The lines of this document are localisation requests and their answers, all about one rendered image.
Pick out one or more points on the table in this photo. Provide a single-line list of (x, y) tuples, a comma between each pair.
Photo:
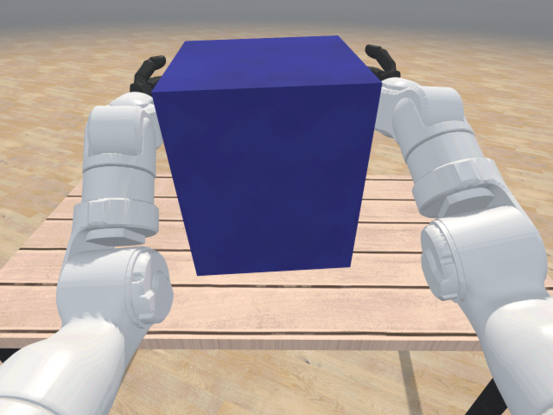
[(381, 302)]

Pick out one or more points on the robot right hand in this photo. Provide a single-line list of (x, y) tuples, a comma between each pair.
[(384, 60)]

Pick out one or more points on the robot right upper arm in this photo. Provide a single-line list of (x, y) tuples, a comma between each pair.
[(490, 262)]

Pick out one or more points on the robot left upper arm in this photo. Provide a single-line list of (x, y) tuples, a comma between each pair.
[(107, 299)]

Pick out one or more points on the robot right forearm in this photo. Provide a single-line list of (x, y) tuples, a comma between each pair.
[(450, 173)]

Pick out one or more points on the carton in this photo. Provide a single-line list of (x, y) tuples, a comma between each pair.
[(268, 142)]

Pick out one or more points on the robot left forearm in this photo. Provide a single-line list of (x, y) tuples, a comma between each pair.
[(119, 170)]

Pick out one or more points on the robot left hand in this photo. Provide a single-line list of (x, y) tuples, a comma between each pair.
[(142, 82)]

